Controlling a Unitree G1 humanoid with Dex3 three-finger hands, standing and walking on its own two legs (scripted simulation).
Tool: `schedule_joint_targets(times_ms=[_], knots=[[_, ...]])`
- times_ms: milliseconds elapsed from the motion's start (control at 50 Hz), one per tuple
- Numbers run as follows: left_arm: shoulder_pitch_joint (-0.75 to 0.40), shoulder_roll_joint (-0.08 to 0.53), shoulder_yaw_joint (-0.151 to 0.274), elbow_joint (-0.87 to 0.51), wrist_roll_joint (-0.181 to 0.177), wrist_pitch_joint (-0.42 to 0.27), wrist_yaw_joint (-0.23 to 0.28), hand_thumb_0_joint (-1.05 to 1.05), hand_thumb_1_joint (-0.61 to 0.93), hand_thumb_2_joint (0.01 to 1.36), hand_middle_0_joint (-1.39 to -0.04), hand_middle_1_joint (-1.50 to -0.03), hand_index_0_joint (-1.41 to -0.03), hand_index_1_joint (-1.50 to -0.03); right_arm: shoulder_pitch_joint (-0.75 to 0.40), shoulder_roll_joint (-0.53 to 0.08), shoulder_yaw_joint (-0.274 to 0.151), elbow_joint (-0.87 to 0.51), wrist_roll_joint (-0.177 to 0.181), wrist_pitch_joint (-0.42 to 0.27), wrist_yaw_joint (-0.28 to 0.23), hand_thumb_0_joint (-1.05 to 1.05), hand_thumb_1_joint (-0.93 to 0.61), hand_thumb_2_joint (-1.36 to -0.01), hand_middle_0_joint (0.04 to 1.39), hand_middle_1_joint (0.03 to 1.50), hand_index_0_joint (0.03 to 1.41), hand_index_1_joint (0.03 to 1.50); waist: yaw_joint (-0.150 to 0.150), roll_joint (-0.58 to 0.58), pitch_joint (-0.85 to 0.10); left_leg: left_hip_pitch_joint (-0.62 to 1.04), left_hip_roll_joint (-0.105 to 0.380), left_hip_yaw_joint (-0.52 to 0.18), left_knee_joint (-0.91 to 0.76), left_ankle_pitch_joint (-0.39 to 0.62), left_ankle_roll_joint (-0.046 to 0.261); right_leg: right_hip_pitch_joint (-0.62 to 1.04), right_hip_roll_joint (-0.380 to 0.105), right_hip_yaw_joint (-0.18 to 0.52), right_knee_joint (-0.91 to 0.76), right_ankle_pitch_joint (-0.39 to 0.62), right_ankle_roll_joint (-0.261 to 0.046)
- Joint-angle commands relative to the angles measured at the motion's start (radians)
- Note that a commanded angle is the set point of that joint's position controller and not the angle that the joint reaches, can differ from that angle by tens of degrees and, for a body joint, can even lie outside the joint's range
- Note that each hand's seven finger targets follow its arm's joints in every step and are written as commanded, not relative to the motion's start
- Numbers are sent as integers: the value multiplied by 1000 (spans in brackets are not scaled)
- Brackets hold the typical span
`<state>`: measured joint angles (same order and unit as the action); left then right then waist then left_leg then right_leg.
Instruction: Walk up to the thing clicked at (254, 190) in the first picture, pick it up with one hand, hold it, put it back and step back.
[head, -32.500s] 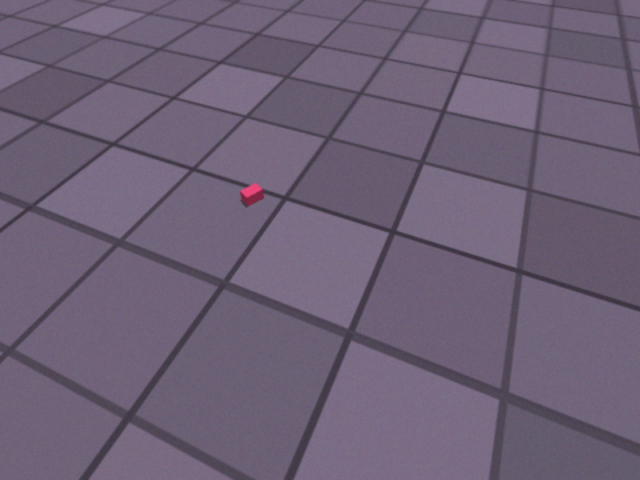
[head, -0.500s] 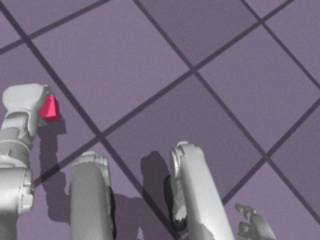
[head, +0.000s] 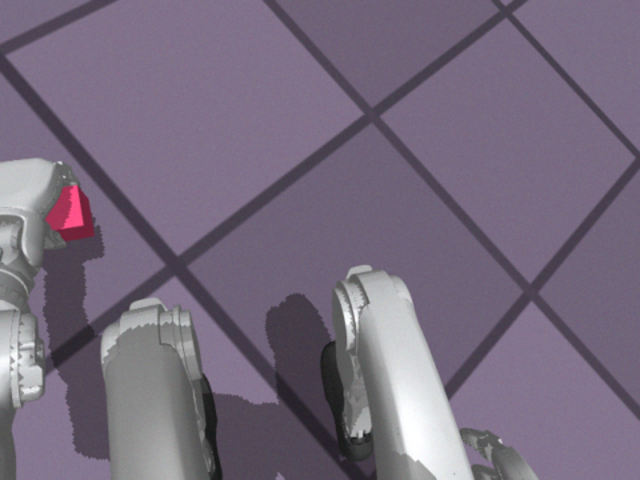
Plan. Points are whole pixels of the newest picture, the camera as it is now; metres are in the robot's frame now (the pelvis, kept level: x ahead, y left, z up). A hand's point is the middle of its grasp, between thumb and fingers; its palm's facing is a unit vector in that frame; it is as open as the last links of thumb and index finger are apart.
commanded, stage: crouch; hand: left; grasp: from above
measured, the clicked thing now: (50, 217) +0.46 +0.30 -0.19
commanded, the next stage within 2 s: lower in 0.08 s
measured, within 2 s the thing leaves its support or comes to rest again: rests again in 1.64 s
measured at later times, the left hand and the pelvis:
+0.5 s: hand (56, 227) +0.45 +0.30 -0.21, palm faces -0.45 -0.09 -0.89, open 8.5 cm; pelvis +0.00 +0.00 -0.03, yaw -1 degrees
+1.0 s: hand (69, 231) +0.45 +0.30 -0.25, palm faces -0.44 -0.12 -0.89, open 8.5 cm; pelvis +0.01 +0.00 -0.06, yaw -4 degrees
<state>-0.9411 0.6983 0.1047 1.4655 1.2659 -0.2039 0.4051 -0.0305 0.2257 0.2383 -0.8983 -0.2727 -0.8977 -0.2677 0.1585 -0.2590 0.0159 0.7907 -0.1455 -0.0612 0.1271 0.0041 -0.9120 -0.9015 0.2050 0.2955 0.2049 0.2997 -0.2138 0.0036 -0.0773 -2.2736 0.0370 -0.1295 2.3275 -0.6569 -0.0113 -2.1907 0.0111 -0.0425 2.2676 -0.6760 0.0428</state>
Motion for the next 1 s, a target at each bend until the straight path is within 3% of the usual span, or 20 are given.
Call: schedule_joint_targets(times_ms=[0,80,180,260,340,360,400,480,540,580,620,680,700,740,760,820,880,920,940,980], knots=[[-343,283,31,-157,4,-4,42,0,764,427,-1147,-327,-1152,-322,199,-244,-70,-17,1,-13,-9,0,-904,-903,200,300,199,300,-6,249,-662,511,-25,98,-226,109,34,288,31,-98,-225,171,-79],[-295,249,12,-89,-2,1,36,0,752,408,-1141,-310,-1145,-307,185,-247,-60,-23,0,-17,-6,0,-904,-902,200,300,199,300,-8,241,-607,493,-25,93,-219,86,33,251,28,-102,-217,148,-78],[-333,308,37,-165,-5,-12,39,0,734,456,-1159,-301,-1149,-312,192,-248,-56,-14,-4,-12,-2,0,-904,-901,200,300,200,300,-2,245,-668,465,-26,103,-184,124,37,308,35,-99,-204,190,-71],[-302,269,20,-82,0,-16,47,0,758,463,-1175,-307,-1166,-317,187,-254,-43,-19,-11,-13,0,0,-903,-900,200,300,200,300,-30,214,-609,445,-25,92,-159,125,38,273,38,-113,-190,195,-70],[-313,296,33,-77,13,-32,70,0,769,439,-1178,-308,-1174,-312,181,-262,-32,-16,-22,-21,2,0,-905,-900,200,300,200,300,-31,262,-579,463,-24,86,-155,112,31,240,36,-124,-165,176,-71],[-350,346,58,-125,19,-42,76,0,781,466,-1189,-321,-1183,-328,180,-269,-35,-17,-25,-22,2,0,-904,-901,200,300,200,300,-29,276,-608,475,-22,84,-144,129,30,245,38,-126,-157,193,-72],[-304,307,47,-78,24,-43,89,0,791,427,-1181,-319,-1184,-317,183,-267,-31,-16,-29,-24,7,0,-905,-900,200,300,200,300,-34,284,-600,480,-24,83,-140,143,27,242,36,-131,-142,203,-71],[-316,359,77,-81,41,-50,111,0,792,468,-1179,-350,-1178,-351,179,-279,-25,-20,-47,-26,12,0,-905,-900,200,300,200,300,-49,285,-602,451,-22,82,-110,155,32,258,40,-132,-135,228,-65],[-286,351,85,-58,33,-44,126,0,818,470,-1194,-351,-1194,-351,161,-282,-21,-25,-54,-29,17,0,-901,-899,200,300,200,300,-38,309,-607,472,-21,74,-116,137,27,227,41,-145,-118,201,-69],[-291,328,65,-30,36,-36,131,0,822,486,-1196,-362,-1195,-363,165,-282,-13,-20,-61,-30,21,0,-902,-899,200,300,200,300,-53,318,-574,455,-23,74,-113,118,28,211,41,-150,-114,186,-67],[-287,353,66,-9,37,-33,133,0,798,475,-1188,-306,-1184,-311,154,-284,-6,-17,-65,-35,23,0,-893,-896,201,300,200,300,-52,298,-565,413,-22,76,-97,101,32,225,47,-142,-126,179,-67],[-275,420,115,-23,40,-40,146,0,801,475,-1189,-303,-1185,-308,159,-293,-3,-20,-72,-37,24,0,-893,-896,200,300,200,300,-44,274,-583,389,-18,75,-68,142,35,271,47,-139,-111,222,-62],[-272,371,94,-13,37,-40,149,0,801,470,-1188,-291,-1183,-296,159,-292,0,-21,-75,-38,26,0,-892,-895,201,300,200,300,-54,276,-581,408,-20,74,-66,162,32,256,46,-148,-98,239,-61],[-281,385,103,24,35,-43,157,0,826,468,-1190,-323,-1193,-320,160,-298,2,-16,-83,-43,32,0,-893,-895,201,300,200,300,-75,278,-558,408,-18,61,-61,148,31,229,51,-157,-89,230,-64],[-292,362,80,30,38,-46,155,0,823,466,-1190,-318,-1191,-316,151,-297,5,-23,-83,-48,35,0,-893,-895,201,300,200,300,-81,288,-541,410,-19,59,-61,140,29,214,52,-162,-84,219,-65],[-275,431,120,41,47,-53,162,0,855,476,-1224,-310,-1221,-313,160,-308,16,-12,-96,-53,43,0,-894,-896,200,300,200,300,-80,296,-532,398,-16,56,-47,152,31,242,55,-163,-82,233,-62],[-272,443,128,54,48,-63,174,0,874,493,-1228,-343,-1230,-341,150,-312,27,-17,-106,-60,50,0,-895,-896,200,300,200,300,-82,313,-527,397,-14,53,-44,136,27,239,59,-168,-76,219,-65],[-269,432,123,62,51,-66,181,0,904,491,-1238,-356,-1245,-349,149,-321,32,-25,-114,-62,53,0,-893,-896,201,300,200,300,-94,309,-514,402,-16,48,-33,144,26,227,57,-182,-65,225,-64],[-260,448,128,63,53,-68,185,0,911,510,-1251,-352,-1253,-350,136,-313,35,-18,-117,-63,55,0,-892,-896,201,300,200,300,-84,322,-522,397,-13,46,-41,122,26,228,62,-178,-67,206,-65],[-289,413,95,62,51,-73,187,0,929,487,-1259,-349,-1266,-342,130,-324,41,-36,-125,-73,61,0,-895,-896,200,300,200,300,-105,319,-496,390,-16,46,-34,112,26,220,60,-184,-68,200,-61]])
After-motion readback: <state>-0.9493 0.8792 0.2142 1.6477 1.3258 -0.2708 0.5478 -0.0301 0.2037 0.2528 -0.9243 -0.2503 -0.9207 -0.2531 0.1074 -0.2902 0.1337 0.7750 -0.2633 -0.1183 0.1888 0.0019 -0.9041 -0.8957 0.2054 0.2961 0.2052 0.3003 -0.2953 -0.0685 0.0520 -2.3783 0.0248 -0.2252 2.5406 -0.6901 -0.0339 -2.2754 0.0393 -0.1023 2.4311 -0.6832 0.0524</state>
